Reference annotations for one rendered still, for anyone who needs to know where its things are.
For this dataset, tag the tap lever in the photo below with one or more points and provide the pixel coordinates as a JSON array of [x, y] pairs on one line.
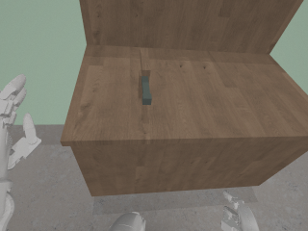
[[146, 95]]

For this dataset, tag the left robot hand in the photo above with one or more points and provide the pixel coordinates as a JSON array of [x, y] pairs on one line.
[[11, 98]]

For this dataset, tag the counter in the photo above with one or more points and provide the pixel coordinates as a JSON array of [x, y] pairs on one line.
[[223, 114]]

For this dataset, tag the right robot hand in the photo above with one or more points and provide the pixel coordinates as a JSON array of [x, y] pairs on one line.
[[243, 220]]

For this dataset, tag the robot left thigh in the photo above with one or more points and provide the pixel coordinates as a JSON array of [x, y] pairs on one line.
[[128, 222]]

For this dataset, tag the robot left forearm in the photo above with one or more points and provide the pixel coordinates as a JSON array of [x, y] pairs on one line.
[[7, 204]]

